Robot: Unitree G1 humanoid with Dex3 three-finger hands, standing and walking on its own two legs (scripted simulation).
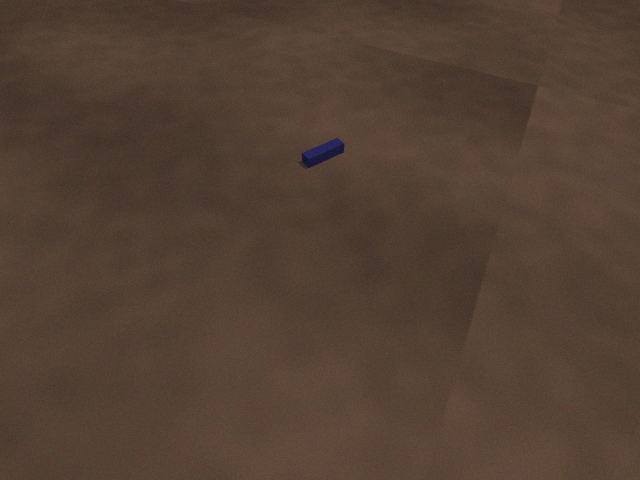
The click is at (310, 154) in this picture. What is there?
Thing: lying carton
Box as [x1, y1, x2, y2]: [302, 138, 343, 167]
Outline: 343,143 336,138 303,152 302,162 308,167 310,167 343,151
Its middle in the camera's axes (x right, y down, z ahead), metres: +0.00 -0.45 +2.01
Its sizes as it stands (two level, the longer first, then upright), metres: 0.229 0.061 0.056
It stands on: the floor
